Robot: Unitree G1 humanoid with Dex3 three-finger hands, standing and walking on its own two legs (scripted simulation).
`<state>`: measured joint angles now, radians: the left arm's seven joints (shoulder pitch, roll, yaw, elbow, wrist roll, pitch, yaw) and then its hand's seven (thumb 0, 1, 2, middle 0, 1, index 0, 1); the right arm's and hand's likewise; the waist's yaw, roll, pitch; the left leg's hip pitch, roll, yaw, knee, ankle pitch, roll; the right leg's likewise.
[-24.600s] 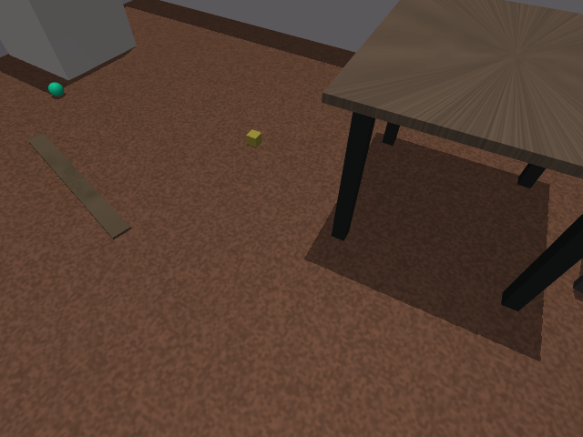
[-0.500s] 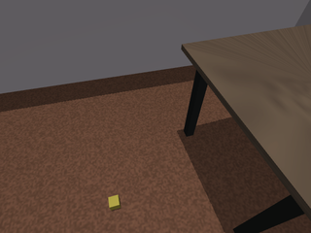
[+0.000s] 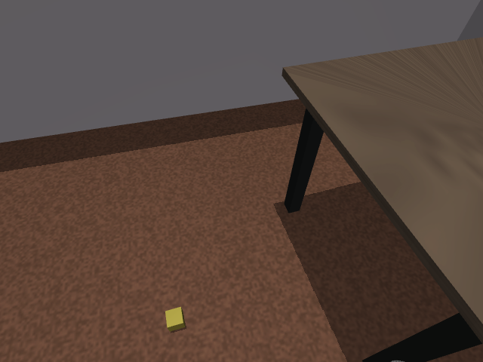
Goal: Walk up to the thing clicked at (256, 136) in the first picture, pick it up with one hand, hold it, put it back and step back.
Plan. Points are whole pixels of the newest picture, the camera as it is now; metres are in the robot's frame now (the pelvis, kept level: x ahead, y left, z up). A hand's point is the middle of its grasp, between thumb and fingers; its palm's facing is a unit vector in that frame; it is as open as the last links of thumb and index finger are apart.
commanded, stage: walk up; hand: left
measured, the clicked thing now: (175, 319) +0.37 +0.25 -0.75
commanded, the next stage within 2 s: stand in 0.80 s
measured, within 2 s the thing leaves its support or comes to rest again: neither
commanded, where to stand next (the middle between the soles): +0.05 +0.01 m, yaw +1 degrees
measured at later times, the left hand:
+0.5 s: hand out of the picture +0.07 +0.25 -0.15, palm faces +0.01 -0.94 -0.34, open 7.4 cm
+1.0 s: hand out of the picture +0.06 +0.25 -0.15, palm faces -0.01 -0.94 -0.34, open 7.4 cm
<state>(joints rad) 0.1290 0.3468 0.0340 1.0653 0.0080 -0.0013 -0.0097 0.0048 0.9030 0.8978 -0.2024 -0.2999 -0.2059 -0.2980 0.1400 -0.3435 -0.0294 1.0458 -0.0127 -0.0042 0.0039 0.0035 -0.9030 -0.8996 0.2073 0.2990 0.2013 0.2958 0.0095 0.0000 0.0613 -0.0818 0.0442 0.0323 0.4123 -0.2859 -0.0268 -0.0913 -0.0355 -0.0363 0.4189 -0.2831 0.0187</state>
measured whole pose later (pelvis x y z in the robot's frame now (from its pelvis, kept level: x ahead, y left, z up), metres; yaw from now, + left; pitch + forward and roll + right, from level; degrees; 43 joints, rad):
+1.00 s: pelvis -0.03 +0.00 +0.01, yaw +0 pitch -3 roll +0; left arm 0.11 0.34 0.01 1.09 0.01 -0.01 -0.01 0.00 0.90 0.90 -0.20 -0.30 -0.21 -0.30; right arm 0.11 -0.35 -0.01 1.08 -0.01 0.00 0.01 0.00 -0.90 -0.90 0.21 0.30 0.20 0.30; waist 0.00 0.01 0.08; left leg -0.07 0.04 0.04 0.33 -0.21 -0.03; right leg -0.09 -0.04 -0.03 0.35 -0.21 0.02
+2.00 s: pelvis -0.04 +0.00 +0.01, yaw +0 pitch -2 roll +0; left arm 0.12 0.35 0.00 1.12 0.01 -0.01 -0.01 0.00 0.90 0.90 -0.20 -0.30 -0.21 -0.30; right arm 0.11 -0.35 0.00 1.13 -0.01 -0.01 0.01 0.00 -0.90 -0.90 0.21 0.30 0.20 0.30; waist 0.00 0.01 0.05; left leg -0.10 0.04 0.04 0.30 -0.17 -0.03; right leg -0.12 -0.03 -0.03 0.33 -0.18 0.02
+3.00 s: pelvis -0.04 +0.00 +0.01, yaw +0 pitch -2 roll +0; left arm 0.13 0.35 0.00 1.12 0.01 -0.01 -0.01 0.00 0.90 0.90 -0.20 -0.30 -0.21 -0.30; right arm 0.13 -0.35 -0.01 1.13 -0.01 -0.01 0.01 0.00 -0.90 -0.90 0.21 0.30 0.20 0.30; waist 0.00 0.00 0.05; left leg -0.10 0.04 0.04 0.31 -0.17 -0.03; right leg -0.11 -0.04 -0.03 0.32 -0.17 0.02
